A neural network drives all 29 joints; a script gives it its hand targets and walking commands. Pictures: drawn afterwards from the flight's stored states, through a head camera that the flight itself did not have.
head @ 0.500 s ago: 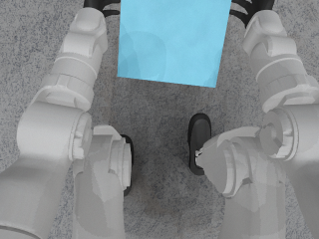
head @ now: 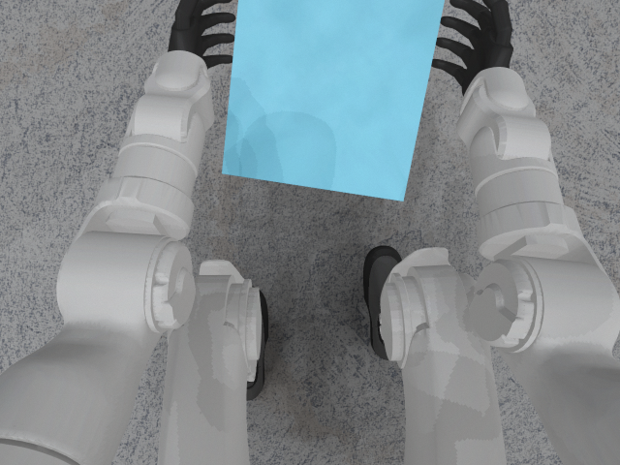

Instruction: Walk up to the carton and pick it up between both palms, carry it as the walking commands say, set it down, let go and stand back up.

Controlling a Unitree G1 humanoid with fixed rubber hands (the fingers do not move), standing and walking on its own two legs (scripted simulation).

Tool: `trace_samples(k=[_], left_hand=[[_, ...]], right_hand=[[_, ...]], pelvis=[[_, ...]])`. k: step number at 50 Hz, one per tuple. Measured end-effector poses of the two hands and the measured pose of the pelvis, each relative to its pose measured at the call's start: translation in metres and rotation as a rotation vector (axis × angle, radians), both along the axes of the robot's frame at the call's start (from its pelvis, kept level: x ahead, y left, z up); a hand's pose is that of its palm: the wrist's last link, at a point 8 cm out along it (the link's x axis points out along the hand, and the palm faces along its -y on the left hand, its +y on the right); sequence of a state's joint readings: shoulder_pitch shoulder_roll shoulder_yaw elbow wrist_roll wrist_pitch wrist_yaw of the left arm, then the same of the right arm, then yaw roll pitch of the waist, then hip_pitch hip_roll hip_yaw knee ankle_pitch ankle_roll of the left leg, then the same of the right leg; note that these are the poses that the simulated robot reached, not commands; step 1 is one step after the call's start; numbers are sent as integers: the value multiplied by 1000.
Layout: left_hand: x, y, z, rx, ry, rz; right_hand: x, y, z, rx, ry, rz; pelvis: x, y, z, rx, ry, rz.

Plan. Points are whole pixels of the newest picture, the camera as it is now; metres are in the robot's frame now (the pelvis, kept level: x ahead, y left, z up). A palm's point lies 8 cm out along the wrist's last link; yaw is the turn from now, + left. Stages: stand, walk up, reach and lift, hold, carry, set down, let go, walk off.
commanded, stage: reach and lift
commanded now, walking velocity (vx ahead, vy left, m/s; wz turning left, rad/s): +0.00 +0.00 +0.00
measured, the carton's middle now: (329, 80) +0.54 -0.05 -0.23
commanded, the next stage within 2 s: none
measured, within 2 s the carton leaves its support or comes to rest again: neither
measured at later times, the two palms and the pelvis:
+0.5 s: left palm (169, 56) +0.52 +0.10 -0.06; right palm (506, 85) +0.47 -0.20 -0.06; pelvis +0.00 -0.01 +0.04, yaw +1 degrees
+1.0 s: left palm (128, 38) +0.50 +0.10 +0.01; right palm (562, 70) +0.46 -0.20 +0.01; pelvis +0.01 -0.01 +0.09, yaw +1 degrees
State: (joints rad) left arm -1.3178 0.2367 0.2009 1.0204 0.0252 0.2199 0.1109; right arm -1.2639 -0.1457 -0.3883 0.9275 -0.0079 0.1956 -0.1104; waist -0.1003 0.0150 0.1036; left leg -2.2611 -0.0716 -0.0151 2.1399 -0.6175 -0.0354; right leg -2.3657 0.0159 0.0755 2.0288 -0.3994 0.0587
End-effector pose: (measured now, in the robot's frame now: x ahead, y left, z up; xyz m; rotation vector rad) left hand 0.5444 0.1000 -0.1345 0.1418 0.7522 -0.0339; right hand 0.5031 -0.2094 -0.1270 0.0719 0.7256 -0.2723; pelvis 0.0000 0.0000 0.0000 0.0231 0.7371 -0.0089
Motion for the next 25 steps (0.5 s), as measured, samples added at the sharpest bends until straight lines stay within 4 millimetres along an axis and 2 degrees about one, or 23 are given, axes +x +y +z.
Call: trace_samples(k=[8,18,25], left_hand=[[-8,-4,19,-19,-11,20],[-18,3,55,3,-26,47],[-25,-1,73,0,-40,44]], right_hand=[[-13,0,19,-11,-18,-48],[-26,16,41,-45,-8,-126],[-31,10,62,-34,-27,-116]], pelvis=[[1,-3,16,7,-15,-3],[2,-4,29,10,13,7],[0,-6,41,6,25,14]])
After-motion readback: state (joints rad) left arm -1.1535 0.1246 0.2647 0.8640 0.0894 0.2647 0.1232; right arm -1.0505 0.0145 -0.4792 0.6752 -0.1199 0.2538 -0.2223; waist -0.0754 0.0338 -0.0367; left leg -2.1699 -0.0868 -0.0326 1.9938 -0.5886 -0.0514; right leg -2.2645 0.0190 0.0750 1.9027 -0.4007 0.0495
